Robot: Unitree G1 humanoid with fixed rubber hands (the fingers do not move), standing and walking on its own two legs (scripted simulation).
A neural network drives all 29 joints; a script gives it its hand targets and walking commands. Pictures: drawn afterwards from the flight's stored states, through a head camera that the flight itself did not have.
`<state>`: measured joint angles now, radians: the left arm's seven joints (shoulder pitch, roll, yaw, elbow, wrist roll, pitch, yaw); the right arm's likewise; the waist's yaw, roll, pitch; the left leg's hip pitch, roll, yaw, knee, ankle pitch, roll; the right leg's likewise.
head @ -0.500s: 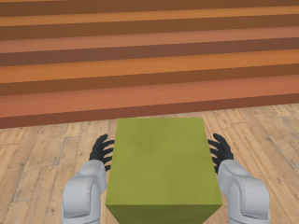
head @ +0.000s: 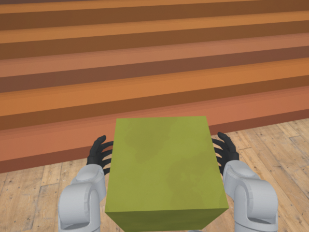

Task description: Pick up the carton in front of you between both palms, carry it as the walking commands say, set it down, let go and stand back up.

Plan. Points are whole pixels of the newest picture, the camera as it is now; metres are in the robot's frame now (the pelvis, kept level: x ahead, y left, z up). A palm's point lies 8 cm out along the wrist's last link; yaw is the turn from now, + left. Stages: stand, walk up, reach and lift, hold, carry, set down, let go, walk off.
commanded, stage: carry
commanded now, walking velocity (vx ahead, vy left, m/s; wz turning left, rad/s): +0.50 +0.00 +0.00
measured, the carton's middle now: (162, 178) +0.25 -0.01 +0.03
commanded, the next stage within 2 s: none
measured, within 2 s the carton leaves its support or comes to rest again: neither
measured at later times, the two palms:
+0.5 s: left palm (116, 87) +0.57 +0.14 +0.09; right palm (200, 84) +0.58 -0.16 +0.08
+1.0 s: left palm (115, 22) +1.02 +0.18 +0.15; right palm (175, 20) +1.02 -0.12 +0.16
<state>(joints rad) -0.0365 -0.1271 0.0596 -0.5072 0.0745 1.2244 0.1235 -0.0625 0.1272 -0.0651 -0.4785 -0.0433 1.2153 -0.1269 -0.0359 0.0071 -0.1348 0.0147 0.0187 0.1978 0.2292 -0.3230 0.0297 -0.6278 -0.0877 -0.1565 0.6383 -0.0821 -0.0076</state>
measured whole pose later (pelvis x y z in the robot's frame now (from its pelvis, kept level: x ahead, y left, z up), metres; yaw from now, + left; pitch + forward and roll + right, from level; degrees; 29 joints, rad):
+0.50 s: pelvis +0.34 -0.03 +0.00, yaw +3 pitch +4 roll +1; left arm 0.04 -0.13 0.04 -0.48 0.06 1.12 0.11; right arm 0.05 0.13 -0.03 -0.50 -0.09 1.13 -0.11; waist 0.01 0.00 -0.10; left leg -0.62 0.11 0.14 0.65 -0.07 0.00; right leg -0.01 -0.02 -0.23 0.23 -0.29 -0.04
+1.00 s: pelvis +0.65 +0.02 +0.00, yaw +2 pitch +6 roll +0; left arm -0.68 -0.04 0.27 -0.17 0.01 1.25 0.17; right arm -0.69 0.06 -0.26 -0.14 0.01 1.23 -0.18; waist -0.03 -0.01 -0.01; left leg -0.21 0.00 0.17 0.42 -0.32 0.06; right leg -0.69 -0.07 -0.08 0.82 -0.18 -0.05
